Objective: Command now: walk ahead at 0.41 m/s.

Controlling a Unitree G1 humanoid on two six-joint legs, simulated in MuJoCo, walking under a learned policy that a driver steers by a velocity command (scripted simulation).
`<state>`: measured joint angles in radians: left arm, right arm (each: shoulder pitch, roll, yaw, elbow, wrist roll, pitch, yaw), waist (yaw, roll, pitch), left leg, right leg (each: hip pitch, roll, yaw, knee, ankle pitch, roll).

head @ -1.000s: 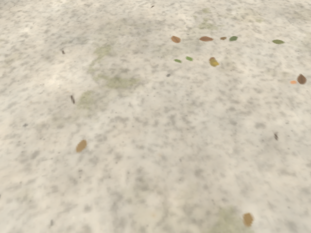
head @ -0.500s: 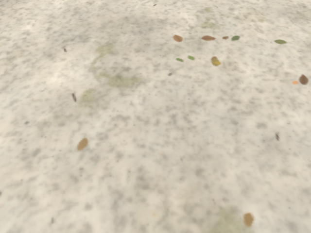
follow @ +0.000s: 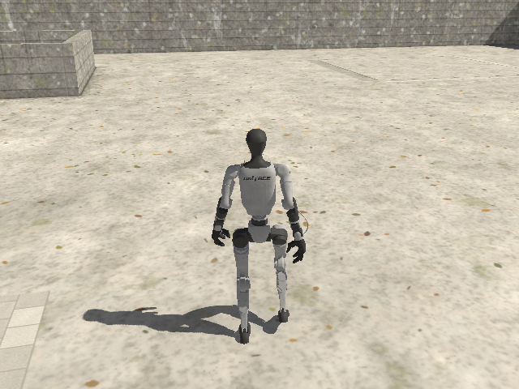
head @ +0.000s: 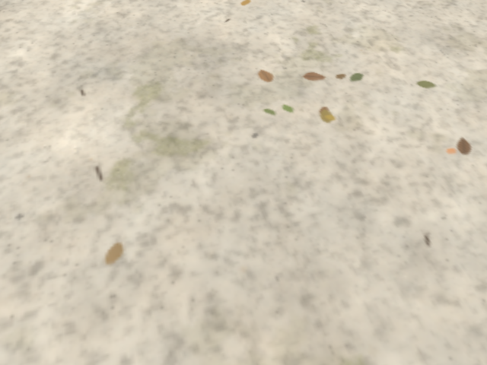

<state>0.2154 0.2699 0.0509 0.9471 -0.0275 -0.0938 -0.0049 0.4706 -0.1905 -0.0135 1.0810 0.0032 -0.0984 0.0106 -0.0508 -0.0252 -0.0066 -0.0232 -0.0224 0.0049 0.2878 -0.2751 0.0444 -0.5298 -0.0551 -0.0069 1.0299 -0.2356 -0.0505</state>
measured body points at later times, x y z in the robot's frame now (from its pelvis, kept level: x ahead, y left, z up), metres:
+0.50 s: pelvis +0.27 -0.06 +0.00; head +0.28 -0.07 +0.45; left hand +0.30 +0.20 -0.14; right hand +0.38 -0.33 -0.13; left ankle +0.34 +0.11 -0.67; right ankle +0.28 -0.14 -0.75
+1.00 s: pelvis +0.57 +0.01 +0.00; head +0.59 +0.02 +0.45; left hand +0.66 +0.28 -0.14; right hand +0.63 -0.26 -0.13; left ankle +0.59 +0.09 -0.75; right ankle +0.57 -0.15 -0.66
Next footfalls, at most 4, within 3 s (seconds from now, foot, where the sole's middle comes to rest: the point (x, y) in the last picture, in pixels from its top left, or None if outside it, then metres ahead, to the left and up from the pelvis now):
0.26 right None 0.32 -0.14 -0.78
0.80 left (200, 329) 0.63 0.09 -0.78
1.34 right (274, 240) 0.94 -0.15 -0.78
1.88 left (189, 186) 1.18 0.14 -0.78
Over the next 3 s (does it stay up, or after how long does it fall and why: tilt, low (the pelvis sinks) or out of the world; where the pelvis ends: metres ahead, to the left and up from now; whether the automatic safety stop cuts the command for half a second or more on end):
stays up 1.40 0.18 -0.01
